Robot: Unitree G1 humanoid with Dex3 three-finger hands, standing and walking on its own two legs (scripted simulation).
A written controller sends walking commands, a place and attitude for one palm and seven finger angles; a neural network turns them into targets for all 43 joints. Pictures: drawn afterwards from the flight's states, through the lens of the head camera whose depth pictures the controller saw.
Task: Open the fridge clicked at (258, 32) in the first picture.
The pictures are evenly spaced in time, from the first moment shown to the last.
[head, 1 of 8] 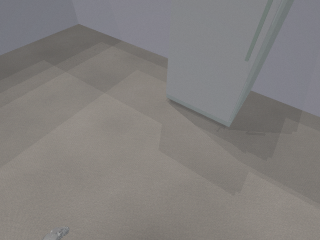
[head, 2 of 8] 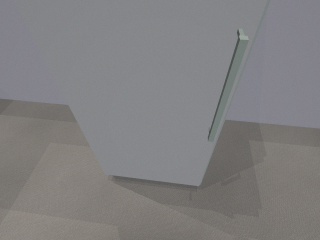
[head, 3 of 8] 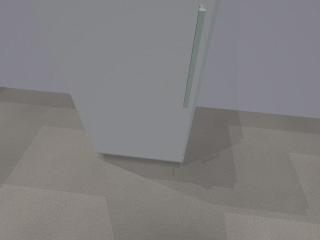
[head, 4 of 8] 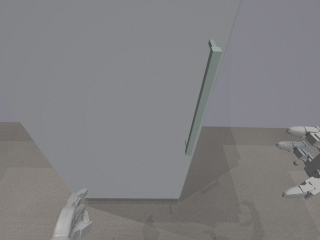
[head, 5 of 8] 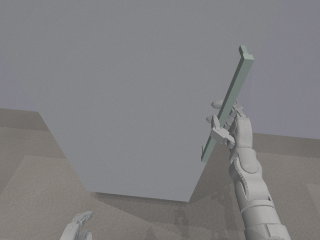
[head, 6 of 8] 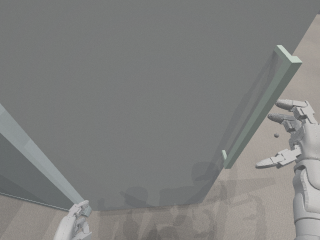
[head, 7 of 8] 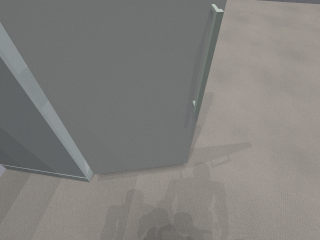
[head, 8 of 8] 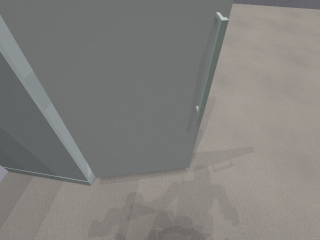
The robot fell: no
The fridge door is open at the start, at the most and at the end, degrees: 0 78 73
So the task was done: yes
